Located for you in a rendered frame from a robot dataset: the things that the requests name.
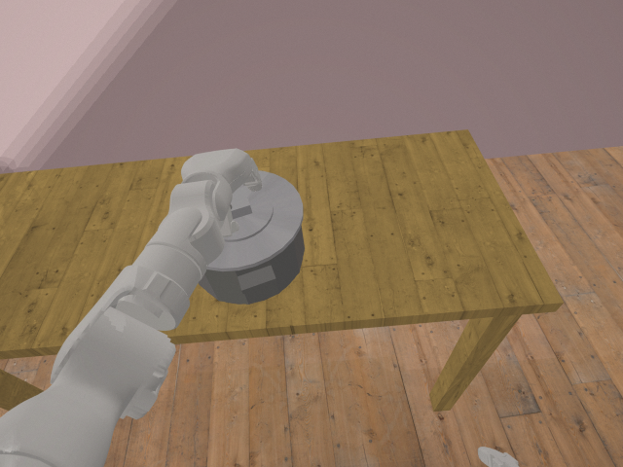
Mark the left robot forearm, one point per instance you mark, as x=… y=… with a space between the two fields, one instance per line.
x=156 y=288

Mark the robot left hand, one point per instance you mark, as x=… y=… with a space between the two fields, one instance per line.
x=235 y=166

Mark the left robot upper arm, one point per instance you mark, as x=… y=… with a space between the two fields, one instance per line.
x=117 y=370

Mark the robot right hand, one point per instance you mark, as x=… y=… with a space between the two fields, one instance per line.
x=495 y=458

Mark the lid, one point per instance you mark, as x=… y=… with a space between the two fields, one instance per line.
x=276 y=218

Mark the table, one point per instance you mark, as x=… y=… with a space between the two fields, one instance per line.
x=397 y=230

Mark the pot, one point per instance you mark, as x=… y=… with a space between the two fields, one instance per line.
x=253 y=285

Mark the knob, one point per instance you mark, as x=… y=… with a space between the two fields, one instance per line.
x=240 y=203

